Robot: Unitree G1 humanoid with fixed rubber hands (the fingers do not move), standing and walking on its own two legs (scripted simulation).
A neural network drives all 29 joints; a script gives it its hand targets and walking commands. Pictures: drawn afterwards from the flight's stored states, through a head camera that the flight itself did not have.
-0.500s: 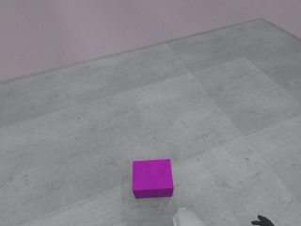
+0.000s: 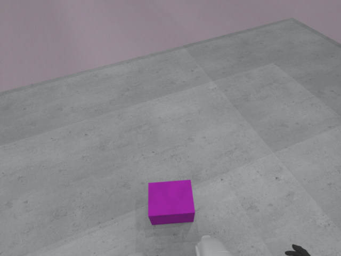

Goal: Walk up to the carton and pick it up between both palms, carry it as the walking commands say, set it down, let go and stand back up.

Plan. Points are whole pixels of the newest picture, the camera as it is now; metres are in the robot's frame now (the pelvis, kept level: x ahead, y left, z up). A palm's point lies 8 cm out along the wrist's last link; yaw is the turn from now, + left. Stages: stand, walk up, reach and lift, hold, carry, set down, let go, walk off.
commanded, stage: walk up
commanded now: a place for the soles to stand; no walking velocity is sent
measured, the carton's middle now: (171, 202) +0.45 +0.03 -0.64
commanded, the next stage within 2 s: reach and lift in 0.58 s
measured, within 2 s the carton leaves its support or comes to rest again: neither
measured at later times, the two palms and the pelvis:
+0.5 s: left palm out of the picture +0.08 +0.31 -0.08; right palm out of the picture +0.08 -0.32 -0.11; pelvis +0.00 -0.01 +0.00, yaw +0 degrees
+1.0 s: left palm out of the picture +0.14 +0.29 -0.09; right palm (298, 239) +0.17 -0.30 -0.11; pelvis -0.01 -0.02 +0.00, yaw +3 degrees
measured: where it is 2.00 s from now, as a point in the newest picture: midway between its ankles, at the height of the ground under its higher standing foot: outside the picture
